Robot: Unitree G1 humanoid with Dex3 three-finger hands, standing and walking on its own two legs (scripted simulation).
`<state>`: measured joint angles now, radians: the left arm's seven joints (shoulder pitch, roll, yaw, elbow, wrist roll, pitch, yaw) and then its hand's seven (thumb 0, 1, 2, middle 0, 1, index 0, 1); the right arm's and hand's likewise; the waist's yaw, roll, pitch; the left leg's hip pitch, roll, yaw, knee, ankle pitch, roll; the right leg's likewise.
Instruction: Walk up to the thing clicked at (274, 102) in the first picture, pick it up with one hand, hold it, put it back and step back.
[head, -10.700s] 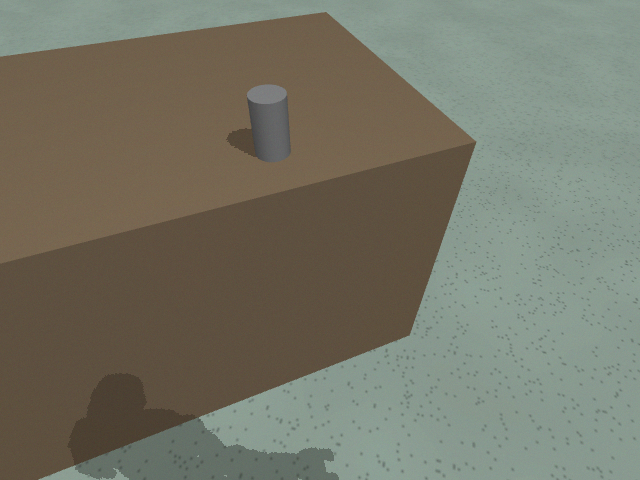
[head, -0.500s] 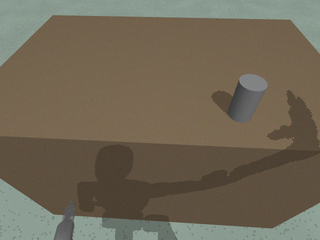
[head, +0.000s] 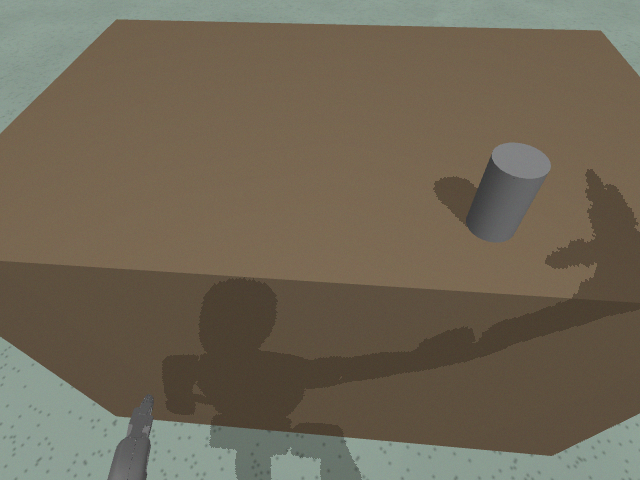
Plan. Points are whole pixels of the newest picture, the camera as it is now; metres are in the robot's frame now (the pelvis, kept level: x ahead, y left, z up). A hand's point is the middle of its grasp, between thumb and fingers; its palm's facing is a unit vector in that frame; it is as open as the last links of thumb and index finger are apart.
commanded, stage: go down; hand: right
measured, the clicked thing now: (504, 195) +0.48 -0.20 +0.10
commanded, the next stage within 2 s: approach in 0.42 s
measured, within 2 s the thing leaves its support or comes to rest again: neither
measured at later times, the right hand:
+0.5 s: hand out of the picture +0.38 -0.39 +0.23, palm faces +0.20 +0.98 +0.00, open 17.7 cm
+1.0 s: hand (598, 219) +0.43 -0.29 +0.11, palm faces +0.09 +0.99 +0.05, open 17.4 cm
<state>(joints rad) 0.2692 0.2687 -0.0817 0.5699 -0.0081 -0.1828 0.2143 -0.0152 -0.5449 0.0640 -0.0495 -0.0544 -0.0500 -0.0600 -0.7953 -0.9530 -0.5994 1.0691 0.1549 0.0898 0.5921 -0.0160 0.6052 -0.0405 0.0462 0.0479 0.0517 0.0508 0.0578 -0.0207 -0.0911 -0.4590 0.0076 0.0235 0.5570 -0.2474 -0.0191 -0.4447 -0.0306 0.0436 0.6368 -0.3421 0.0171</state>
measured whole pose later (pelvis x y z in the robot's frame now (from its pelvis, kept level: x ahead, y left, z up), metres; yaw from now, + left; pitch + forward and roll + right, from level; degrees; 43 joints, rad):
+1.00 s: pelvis -0.01 +0.00 -0.01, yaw +1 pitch +12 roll +2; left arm 0.27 0.24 -0.07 0.53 0.02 -0.21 0.16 -0.01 -0.53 0.05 -0.06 -0.06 -0.06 -0.06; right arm -0.76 -0.69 -0.50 1.08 0.18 -0.11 0.45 -0.01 0.53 -0.05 0.05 0.04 0.05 0.04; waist 0.11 0.02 -0.08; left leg -0.61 0.00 0.02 0.69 -0.29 -0.02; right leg -0.59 -0.03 0.04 0.76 -0.38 0.02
